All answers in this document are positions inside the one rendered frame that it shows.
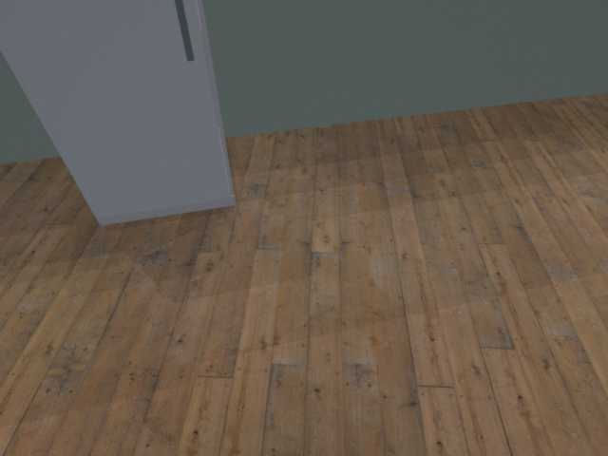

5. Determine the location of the handle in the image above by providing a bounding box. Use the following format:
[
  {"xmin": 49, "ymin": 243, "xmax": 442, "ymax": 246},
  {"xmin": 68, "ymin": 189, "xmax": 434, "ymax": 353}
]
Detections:
[{"xmin": 175, "ymin": 0, "xmax": 194, "ymax": 61}]

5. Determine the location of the fridge door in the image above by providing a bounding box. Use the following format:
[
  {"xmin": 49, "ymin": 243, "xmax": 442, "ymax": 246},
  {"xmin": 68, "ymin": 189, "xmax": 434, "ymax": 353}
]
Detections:
[{"xmin": 0, "ymin": 0, "xmax": 230, "ymax": 218}]

